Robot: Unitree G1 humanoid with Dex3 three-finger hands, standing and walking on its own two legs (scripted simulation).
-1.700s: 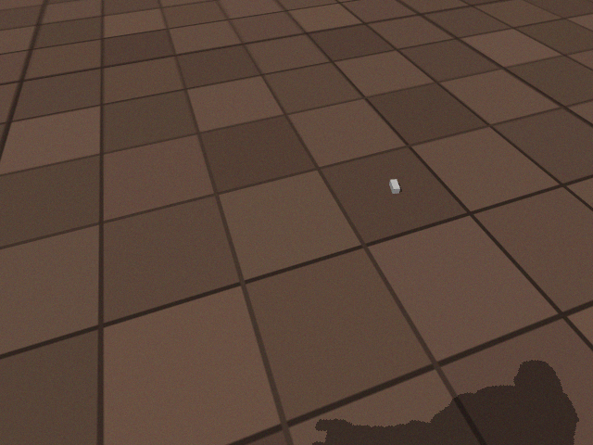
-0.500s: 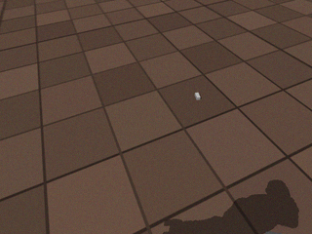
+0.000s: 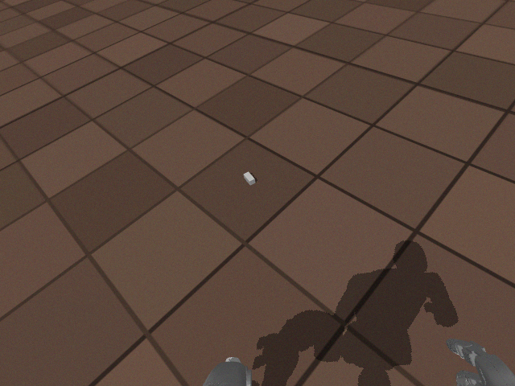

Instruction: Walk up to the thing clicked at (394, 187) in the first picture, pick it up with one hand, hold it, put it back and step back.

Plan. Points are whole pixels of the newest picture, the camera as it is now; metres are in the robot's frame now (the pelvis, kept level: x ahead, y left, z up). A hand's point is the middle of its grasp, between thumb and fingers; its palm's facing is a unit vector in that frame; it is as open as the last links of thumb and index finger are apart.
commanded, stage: walk up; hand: left
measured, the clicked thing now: (249, 178) +1.23 +0.21 -0.75
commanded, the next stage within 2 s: none
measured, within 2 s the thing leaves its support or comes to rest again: neither
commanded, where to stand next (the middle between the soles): +0.80 +0.40 m, yaw -56 degrees
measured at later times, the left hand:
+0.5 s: hand (129, 235) +0.45 +0.36 -0.11, palm faces -0.36 -0.80 -0.48, open 7.4 cm
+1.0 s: hand (101, 194) +0.64 +0.53 -0.17, palm faces -0.44 -0.67 -0.60, open 7.4 cm
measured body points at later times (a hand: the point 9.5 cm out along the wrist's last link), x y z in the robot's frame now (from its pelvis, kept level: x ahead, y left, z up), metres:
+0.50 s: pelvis +0.23 +0.13 +0.00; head +0.25 +0.10 +0.45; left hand +0.47 +0.40 -0.08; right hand +0.11 -0.17 -0.12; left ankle +0.20 +0.20 -0.73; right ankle +0.30 +0.01 -0.71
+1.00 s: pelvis +0.45 +0.25 -0.05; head +0.48 +0.22 +0.40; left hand +0.66 +0.56 -0.13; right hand +0.40 -0.12 -0.13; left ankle +0.58 +0.35 -0.73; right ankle +0.32 +0.05 -0.71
